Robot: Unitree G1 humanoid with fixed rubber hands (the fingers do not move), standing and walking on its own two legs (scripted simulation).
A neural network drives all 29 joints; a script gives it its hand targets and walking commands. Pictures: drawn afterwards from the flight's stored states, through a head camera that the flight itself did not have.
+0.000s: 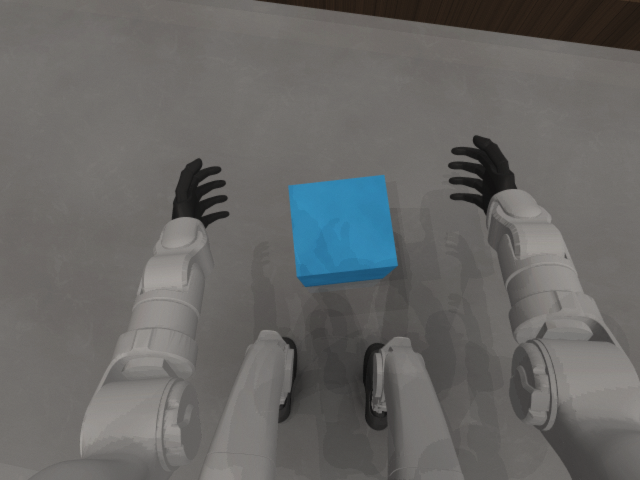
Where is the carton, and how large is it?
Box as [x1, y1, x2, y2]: [288, 175, 397, 286]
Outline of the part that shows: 383,175 288,185 297,277 305,286 382,278 397,265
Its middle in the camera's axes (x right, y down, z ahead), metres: +0.05 -0.01 +0.94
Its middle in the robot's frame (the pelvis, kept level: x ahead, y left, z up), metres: +0.48 +0.00 -0.53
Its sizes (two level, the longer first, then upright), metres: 0.210 0.200 0.250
